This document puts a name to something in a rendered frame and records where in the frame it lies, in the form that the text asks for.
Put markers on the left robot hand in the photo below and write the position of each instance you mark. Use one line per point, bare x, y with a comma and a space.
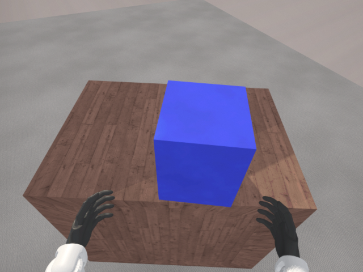
87, 217

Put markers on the pedestal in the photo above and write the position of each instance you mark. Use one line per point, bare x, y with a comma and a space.
107, 143

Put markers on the robot left forearm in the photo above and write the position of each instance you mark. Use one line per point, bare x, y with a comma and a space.
69, 258

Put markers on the carton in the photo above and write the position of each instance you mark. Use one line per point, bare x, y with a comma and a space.
204, 143

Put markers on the robot right forearm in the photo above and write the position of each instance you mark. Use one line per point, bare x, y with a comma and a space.
290, 263

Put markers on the right robot hand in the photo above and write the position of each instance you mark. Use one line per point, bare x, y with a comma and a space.
282, 227

